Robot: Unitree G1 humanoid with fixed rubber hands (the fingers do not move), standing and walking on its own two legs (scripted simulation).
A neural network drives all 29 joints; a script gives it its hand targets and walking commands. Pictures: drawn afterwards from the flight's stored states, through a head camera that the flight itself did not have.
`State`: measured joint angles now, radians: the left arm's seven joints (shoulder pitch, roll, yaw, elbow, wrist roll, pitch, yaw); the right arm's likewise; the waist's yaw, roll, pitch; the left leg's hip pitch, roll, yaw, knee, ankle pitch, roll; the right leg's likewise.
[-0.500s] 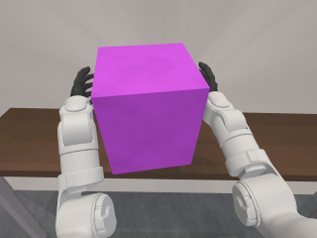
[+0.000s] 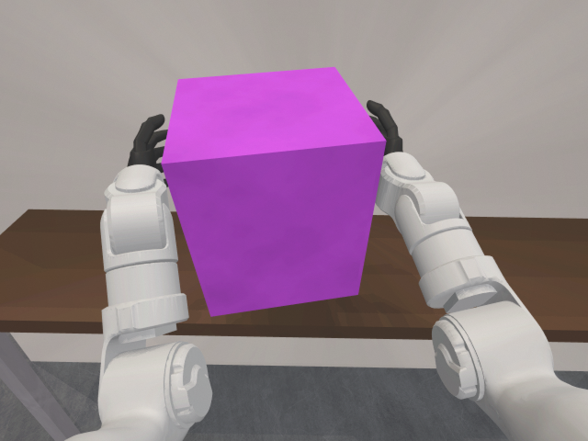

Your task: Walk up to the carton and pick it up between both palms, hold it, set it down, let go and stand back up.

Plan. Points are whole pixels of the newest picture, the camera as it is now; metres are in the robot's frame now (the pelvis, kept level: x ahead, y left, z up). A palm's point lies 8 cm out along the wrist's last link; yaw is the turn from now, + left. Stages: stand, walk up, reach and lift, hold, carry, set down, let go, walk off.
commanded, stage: hold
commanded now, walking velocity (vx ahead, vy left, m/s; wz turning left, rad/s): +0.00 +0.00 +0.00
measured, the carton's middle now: (272, 192) +0.39 +0.01 +0.22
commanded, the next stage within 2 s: none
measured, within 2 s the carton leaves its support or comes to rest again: neither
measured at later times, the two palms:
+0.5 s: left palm (144, 168) +0.37 +0.16 +0.28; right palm (388, 144) +0.38 -0.14 +0.29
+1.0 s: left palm (143, 169) +0.37 +0.16 +0.28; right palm (388, 145) +0.37 -0.14 +0.29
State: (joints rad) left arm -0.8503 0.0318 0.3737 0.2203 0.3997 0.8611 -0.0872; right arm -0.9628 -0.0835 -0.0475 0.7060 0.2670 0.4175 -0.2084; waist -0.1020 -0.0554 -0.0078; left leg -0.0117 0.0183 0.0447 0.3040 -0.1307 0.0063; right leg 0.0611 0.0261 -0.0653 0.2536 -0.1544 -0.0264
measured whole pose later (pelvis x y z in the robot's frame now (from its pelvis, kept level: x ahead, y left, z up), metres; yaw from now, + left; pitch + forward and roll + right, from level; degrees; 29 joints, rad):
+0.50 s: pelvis +0.01 +0.00 +0.00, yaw +0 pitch -8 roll +0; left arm -0.86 0.04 0.38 0.20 0.39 0.93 -0.11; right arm -1.01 -0.11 -0.01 0.68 0.31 0.52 -0.24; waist -0.10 -0.04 -0.05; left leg -0.03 0.02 0.04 0.30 -0.13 0.00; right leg 0.05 0.03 -0.06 0.25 -0.16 -0.03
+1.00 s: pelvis +0.01 -0.01 +0.00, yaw +0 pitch -8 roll +0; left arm -0.84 0.04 0.39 0.15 0.40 0.95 -0.13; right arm -0.99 -0.10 -0.01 0.63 0.32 0.55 -0.25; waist -0.10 -0.04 -0.05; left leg -0.02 0.02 0.05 0.30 -0.14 0.00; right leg 0.05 0.03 -0.06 0.25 -0.16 -0.03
